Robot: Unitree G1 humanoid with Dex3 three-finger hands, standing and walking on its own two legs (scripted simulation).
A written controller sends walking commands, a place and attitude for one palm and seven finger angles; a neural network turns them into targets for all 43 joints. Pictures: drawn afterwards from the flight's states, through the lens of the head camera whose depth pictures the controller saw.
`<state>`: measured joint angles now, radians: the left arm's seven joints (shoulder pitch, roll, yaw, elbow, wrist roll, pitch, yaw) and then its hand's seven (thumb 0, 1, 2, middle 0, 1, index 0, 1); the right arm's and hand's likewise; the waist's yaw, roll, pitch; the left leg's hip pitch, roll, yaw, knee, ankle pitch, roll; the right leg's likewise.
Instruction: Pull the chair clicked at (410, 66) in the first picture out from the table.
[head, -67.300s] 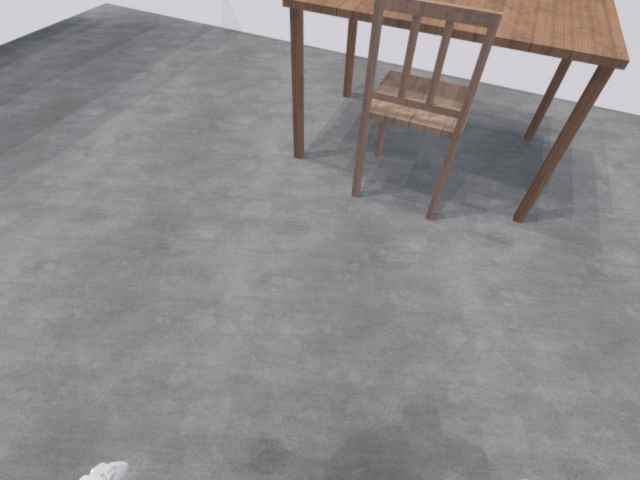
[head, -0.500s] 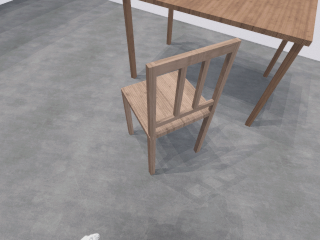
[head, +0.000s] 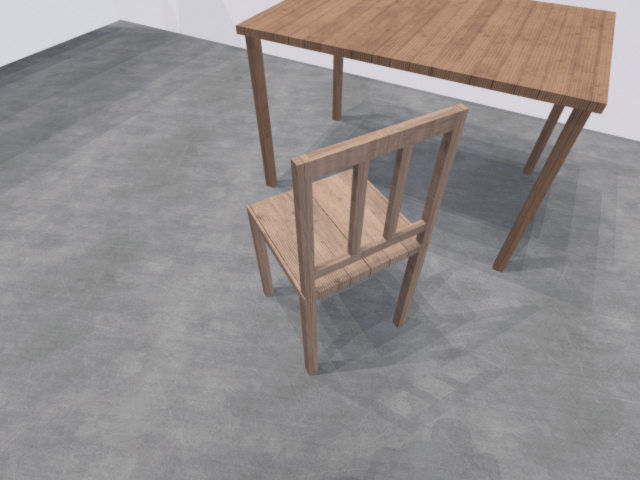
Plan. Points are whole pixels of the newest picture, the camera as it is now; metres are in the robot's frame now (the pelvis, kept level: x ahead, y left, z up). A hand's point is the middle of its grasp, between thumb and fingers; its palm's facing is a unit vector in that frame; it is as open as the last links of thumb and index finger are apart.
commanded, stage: let the arm hang, fingers relaxed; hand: left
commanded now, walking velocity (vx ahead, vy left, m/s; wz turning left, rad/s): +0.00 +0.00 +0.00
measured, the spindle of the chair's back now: (357, 210) +0.66 -0.04 -0.10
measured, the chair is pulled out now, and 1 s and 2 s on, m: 0.52 0.52 0.52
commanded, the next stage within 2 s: look to check the result in 0.24 s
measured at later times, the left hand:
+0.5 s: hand out of the picture -0.02 +0.15 -0.18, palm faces +0.05 -0.99 -0.16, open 7.3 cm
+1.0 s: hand out of the picture -0.01 +0.14 -0.18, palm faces +0.05 -0.98 -0.17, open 7.3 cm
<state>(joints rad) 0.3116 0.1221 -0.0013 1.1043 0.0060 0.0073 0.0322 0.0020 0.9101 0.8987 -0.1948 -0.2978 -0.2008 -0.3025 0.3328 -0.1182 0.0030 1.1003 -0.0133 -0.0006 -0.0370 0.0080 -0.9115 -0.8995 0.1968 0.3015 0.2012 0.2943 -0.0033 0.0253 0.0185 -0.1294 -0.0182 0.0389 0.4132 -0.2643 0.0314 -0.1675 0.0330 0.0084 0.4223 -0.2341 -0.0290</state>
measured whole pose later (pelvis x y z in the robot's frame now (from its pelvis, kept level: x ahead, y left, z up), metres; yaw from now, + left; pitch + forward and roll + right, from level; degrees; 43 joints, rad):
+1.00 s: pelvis +0.02 -0.01 +0.00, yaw +0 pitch +0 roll +0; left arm 0.33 0.10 0.00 1.13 0.01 -0.01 0.04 0.00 0.91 0.90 -0.20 -0.30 -0.20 -0.30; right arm 0.33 -0.10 0.00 1.14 -0.01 -0.01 -0.05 0.00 -0.90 -0.90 0.19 0.30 0.20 0.29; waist 0.00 0.01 0.03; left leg -0.11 0.00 0.03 0.41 -0.28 0.01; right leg -0.16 0.05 0.00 0.42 -0.26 -0.05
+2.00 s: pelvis +0.02 -0.02 +0.00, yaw +0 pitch -1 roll +0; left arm 0.33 0.10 0.00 1.13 0.00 -0.01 0.05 0.00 0.91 0.90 -0.20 -0.30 -0.20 -0.30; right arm 0.34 -0.10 0.00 1.14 -0.01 -0.01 -0.06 0.00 -0.90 -0.90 0.20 0.30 0.20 0.29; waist 0.00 0.02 0.02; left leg -0.10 0.01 0.04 0.39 -0.29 0.00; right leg -0.15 0.06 0.01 0.42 -0.26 -0.06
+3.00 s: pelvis +0.02 -0.03 +0.00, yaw +0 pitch +0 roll +0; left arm 0.34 0.09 0.00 1.13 0.00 -0.01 0.05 0.00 0.91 0.90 -0.20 -0.30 -0.20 -0.30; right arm 0.34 -0.10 0.00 1.15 -0.01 0.00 -0.06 0.00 -0.90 -0.90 0.19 0.30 0.20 0.29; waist 0.00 0.02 0.03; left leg -0.11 0.02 0.03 0.39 -0.28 -0.01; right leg -0.15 0.07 0.00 0.40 -0.25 -0.07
